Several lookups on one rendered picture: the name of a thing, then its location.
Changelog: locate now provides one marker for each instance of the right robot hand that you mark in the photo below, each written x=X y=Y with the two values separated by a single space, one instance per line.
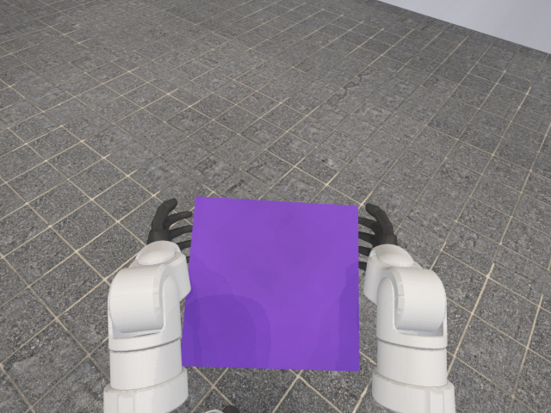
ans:
x=382 y=228

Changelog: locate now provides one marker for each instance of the carton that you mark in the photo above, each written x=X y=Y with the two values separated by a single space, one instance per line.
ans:
x=274 y=284

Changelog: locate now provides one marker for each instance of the right robot forearm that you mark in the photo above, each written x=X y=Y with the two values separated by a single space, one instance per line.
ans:
x=411 y=326

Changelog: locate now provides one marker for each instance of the left robot forearm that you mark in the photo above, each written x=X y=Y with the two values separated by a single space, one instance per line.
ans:
x=144 y=329

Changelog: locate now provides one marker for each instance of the left robot hand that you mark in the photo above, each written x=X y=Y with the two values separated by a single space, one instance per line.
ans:
x=162 y=222

